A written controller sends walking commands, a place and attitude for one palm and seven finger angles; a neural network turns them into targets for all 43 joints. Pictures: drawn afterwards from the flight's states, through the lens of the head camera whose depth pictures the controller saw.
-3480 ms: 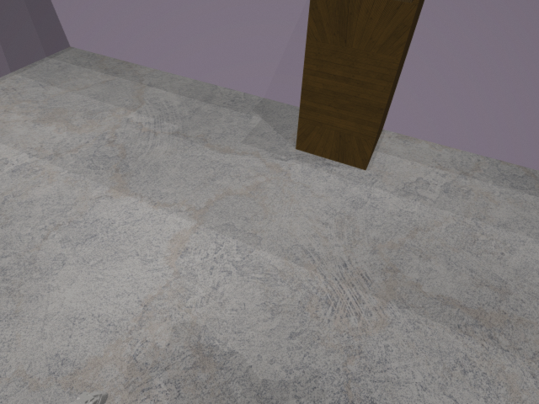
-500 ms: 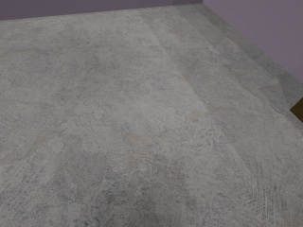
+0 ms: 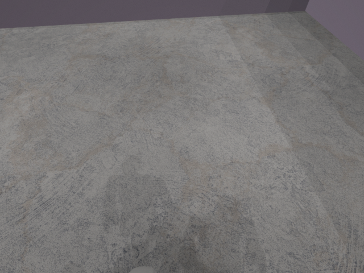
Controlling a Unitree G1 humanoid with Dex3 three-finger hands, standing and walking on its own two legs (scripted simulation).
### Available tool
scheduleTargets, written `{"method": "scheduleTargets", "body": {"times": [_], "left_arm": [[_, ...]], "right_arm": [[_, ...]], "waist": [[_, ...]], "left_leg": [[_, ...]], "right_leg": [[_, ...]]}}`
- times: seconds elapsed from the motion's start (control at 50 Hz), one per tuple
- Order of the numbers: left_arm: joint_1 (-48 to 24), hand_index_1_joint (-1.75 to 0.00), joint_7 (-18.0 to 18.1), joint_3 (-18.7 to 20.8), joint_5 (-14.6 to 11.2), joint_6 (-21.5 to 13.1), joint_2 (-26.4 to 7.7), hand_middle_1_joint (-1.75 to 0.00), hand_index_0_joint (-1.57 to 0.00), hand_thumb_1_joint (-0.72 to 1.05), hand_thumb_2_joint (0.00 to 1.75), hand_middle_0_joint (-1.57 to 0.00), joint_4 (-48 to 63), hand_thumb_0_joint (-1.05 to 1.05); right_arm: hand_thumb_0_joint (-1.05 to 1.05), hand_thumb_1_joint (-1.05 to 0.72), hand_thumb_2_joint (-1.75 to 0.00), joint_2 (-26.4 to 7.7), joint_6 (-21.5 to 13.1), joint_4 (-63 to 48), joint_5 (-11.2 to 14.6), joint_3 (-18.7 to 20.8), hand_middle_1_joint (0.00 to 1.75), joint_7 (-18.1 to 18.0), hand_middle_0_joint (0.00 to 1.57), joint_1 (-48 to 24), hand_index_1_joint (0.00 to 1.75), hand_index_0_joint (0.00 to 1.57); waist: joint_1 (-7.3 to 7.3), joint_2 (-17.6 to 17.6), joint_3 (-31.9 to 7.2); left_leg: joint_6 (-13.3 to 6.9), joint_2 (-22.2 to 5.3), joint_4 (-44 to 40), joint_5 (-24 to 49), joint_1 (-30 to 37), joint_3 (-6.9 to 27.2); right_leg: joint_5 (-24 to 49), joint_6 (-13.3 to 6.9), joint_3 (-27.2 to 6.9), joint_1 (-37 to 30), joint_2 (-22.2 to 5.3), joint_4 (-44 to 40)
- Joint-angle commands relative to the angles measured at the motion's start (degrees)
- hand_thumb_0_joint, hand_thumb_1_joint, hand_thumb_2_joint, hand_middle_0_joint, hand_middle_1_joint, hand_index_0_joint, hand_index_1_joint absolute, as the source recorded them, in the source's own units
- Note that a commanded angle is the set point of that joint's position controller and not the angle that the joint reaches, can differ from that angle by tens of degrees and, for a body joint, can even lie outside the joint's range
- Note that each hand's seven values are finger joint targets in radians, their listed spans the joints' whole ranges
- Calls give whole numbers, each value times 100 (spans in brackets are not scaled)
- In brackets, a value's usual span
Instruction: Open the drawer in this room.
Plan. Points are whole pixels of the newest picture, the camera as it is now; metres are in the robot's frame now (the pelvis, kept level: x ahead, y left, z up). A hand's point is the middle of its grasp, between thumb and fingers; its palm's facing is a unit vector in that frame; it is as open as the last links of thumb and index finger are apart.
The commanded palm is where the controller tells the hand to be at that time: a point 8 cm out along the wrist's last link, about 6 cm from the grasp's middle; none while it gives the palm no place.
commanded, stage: turn or walk to find it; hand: left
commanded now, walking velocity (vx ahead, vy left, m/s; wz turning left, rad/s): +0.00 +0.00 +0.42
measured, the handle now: out of the picture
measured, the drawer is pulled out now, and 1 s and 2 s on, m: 0.00 0.00 0.00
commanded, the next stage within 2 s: none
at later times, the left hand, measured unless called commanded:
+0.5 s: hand out of the picture +0.03 +0.25 -0.16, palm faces +0.22 -0.94 -0.25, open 7.4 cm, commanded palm none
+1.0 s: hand out of the picture -0.10 +0.23 -0.19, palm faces +0.46 -0.86 -0.23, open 7.4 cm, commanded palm none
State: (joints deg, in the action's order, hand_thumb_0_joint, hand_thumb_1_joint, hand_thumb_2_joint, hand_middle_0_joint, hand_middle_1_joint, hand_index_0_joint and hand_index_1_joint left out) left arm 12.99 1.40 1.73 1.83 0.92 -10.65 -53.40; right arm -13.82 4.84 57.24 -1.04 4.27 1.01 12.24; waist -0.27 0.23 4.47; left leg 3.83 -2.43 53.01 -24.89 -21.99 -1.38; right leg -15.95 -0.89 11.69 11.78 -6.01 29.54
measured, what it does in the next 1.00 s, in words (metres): steps on the spot, turning left: left foot, then right foot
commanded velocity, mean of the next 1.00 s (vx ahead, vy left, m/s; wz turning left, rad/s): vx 0.00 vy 0.00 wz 0.42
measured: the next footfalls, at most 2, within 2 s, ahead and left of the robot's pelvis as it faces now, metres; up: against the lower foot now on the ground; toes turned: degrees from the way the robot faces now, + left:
left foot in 0.12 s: +0.03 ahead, +0.14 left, +0.00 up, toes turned +8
right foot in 0.58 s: +0.04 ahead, -0.10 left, +0.00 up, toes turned +10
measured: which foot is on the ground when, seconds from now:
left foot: up 0.00-0.10, down 0.12-0.58, up 0.60-0.96, down 0.98-1.00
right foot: down 0.00-0.12, up 0.14-0.56, down 0.58-0.98, up 1.00-1.00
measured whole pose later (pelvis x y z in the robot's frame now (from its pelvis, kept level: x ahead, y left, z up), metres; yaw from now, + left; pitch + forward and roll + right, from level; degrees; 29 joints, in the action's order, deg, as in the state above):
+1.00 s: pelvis -0.05 +0.03 -0.02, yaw +26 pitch +0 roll +0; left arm 13.8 1.1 3.2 1.3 2.3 -13.4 -54.7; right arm -12.7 2.5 55.8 -0.9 3.5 0.9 11.1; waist 0.5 3.0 4.8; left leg 0.7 -1.4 34.6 -16.8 -15.3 -4.1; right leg -23.0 3.2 12.0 16.8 -9.7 39.8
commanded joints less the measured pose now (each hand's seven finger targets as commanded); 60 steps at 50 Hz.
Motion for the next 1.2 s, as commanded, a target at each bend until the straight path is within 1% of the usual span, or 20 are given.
{"method": "scheduleTargets", "body": {"times": [0.0, 0.06, 0.1, 0.12, 0.14, 0.22, 0.38, 0.5, 0.52, 0.56, 0.6, 0.64, 0.68, 0.84, 0.92, 0.94, 0.96, 0.98, 1.08, 1.18], "left_arm": [[323, -30, 57, 404, 7, -83, -1331, -30, -20, 90, 90, -20, 181, 0], [228, -30, 30, 405, -80, -18, -1255, -30, -20, 90, 90, -20, 151, 0], [63, -30, -25, 253, -91, 60, -675, -30, -20, 90, 90, -20, 491, 0], [-265, -30, 30, 259, -45, 147, -772, -30, -20, 90, 90, -20, 477, 0], [-393, -30, 11, 300, -67, 168, -770, -30, -20, 90, 90, -20, 426, 0], [51, -30, -81, 316, -73, 119, -797, -30, -20, 90, 90, -20, 97, 0], [-339, -30, -34, 262, -111, 112, -630, -30, -20, 90, 90, -20, 368, 0], [203, -30, 14, 265, -141, 11, -657, -30, -20, 90, 90, -20, 337, 0], [393, -30, 30, 295, -127, -34, -751, -30, -20, 90, 90, -20, 308, 0], [408, -30, 74, 428, 0, -91, -1554, -30, -20, 90, 90, -20, 437, 0], [-143, -30, 102, 419, -65, -48, -1321, -30, -20, 90, 90, -20, 630, 0], [-620, -30, 69, 298, -61, -91, -1008, -30, -20, 90, 90, -20, 693, 0], [-451, -30, 72, 277, -55, -137, -935, -30, -20, 90, 90, -20, 646, 0], [303, -30, 48, 399, 13, -85, -1335, -30, -20, 90, 90, -20, 257, 0], [153, -30, 29, 424, -73, -18, -1283, -30, -20, 90, 90, -20, 199, 0], [252, -30, 2, 401, -121, 29, -1021, -30, -20, 90, 90, -20, 302, 0], [79, -30, -32, 279, -121, 54, -646, -30, -20, 90, 90, -20, 532, 0], [-331, -30, 15, 252, -61, 125, -732, -30, -20, 90, 90, -20, 574, 0], [-172, -30, -86, 288, -96, 102, -724, -30, -20, 90, 90, -20, 224, 0], [-393, -30, -57, 266, -116, 112, -670, -30, -20, 90, 90, -20, 357, 0]], "right_arm": [[0, -90, -90, -211, -253, -577, 62, -21, 30, -5, 20, -364, 30, 20], [0, -90, -90, -428, -344, -440, 33, 16, 30, -21, 20, 169, 30, 20], [0, -90, -90, -1370, -379, -478, -1, 207, 30, -56, 20, 560, 30, 20], [0, -90, -90, -1265, -388, -346, -18, 206, 30, -137, 20, 668, 30, 20], [0, -90, -90, -1174, -379, -387, -28, 162, 30, -193, 20, 410, 30, 20], [0, -90, -90, -841, -474, -573, 11, 51, 30, -223, 20, -124, 30, 20], [0, -90, -90, -898, -400, -530, -32, 141, 30, -195, 20, 136, 30, 20], [0, -90, -90, -879, -337, -647, -22, 190, 30, -140, 20, -155, 30, 20], [0, -90, -90, -779, -337, -693, 7, 180, 30, -119, 20, -187, 30, 20], [0, -90, -90, -242, -322, -942, 35, 110, 30, -70, 20, -165, 30, 20], [0, -90, -90, -544, -151, -804, -33, 235, 30, -45, 20, -156, 30, 20], [0, -90, -90, -443, -127, -545, -57, 200, 30, 25, 20, 116, 30, 20], [0, -90, -90, -398, -142, -495, -35, 162, 30, 31, 20, 190, 30, 20], [0, -90, -90, -199, -231, -609, 41, 19, 30, 13, 20, -401, 30, 20], [0, -90, -90, -383, -350, -457, 41, 30, 30, -21, 20, 229, 30, 20], [0, -90, -90, -847, -420, -448, 0, 124, 30, -34, 20, 426, 30, 20], [0, -90, -90, -1353, -416, -459, -14, 237, 30, -66, 20, 650, 30, 20], [0, -90, -90, -1322, -406, -327, -22, 247, 30, -127, 20, 814, 30, 20], [0, -90, -90, -864, -477, -533, -11, 68, 30, -232, 20, -36, 30, 20], [0, -90, -90, -906, -443, -508, -20, 109, 30, -222, 20, 166, 30, 20]], "waist": [[268, 1126, -569], [-62, 558, -800], [-265, -1881, -718], [-413, -1602, -661], [-298, -1486, -363], [0, -728, -584], [-195, -786, -544], [112, -770, -643], [219, -482, -690], [282, 1682, -474], [93, 1247, -172], [-180, 736, 85], [-112, 807, -77], [322, 1102, -409], [-50, 697, -794], [-141, -537, -986], [-253, -1897, -844], [-444, -1570, -851], [-41, -877, -559], [-177, -790, -614]], "left_leg": [[-91, 67, -1134, -132, 46, -338], [-228, -10, -2882, 1377, 1379, -360], [-1237, -2083, -3541, 3817, 2007, 2060], [-1368, -1992, -3636, 3410, 1551, 2043], [-1351, -1763, -3669, 2951, 1270, 1892], [-1226, -1124, -3539, 3408, 1555, 1137], [-1417, -1131, -3444, 3194, 1552, 1627], [-1157, -793, -3010, 2773, 605, 1875], [-914, -541, -2716, 2189, 180, 1702], [-245, 650, -419, -615, -1249, 360], [-282, 300, 1148, -366, -943, 658], [-174, 130, 1645, 361, -933, 455], [-63, 61, 1525, 467, -909, 285], [-38, 75, -730, -224, -274, -278], [-172, 52, -2834, 1269, 1159, -382], [-516, -832, -3296, 2362, 1968, 762], [-1245, -2073, -3430, 4272, 2201, 2214], [-1527, -2099, -3475, 3731, 1736, 2134], [-1257, -1137, -3341, 4010, 1635, 1151], [-1391, -1159, -3318, 3940, 1795, 1454]], "right_leg": [[2571, -689, -972, -672, -1462, -611], [1938, -118, -442, 10, -1209, 311], [-2056, 519, -244, 1901, -131, 2424], [-1987, 472, -817, 1856, -123, 3046], [-1628, 458, -993, 2007, -126, 3386], [-645, 548, -1018, 1863, -86, 3449], [-988, 580, -997, 1440, 160, 2069], [-64, 450, -899, -63, 411, 72], [371, 414, -972, -643, 240, -676], [263, -548, -3161, -848, -2061, -1661], [-846, -703, -2887, 447, -1871, -1934], [-242, -475, -1749, 562, -1252, -1649], [468, -506, -1372, 229, -1178, -1445], [2152, -703, -1044, -608, -1449, -807], [2105, -135, -469, -165, -1250, 299], [776, 246, -159, 788, -747, 1270], [-2031, 582, -180, 2006, -134, 2334], [-2114, 499, -737, 1853, -120, 3059], [-819, 561, -978, 1908, -45, 3286], [-952, 601, -1008, 1697, 101, 2532]]}}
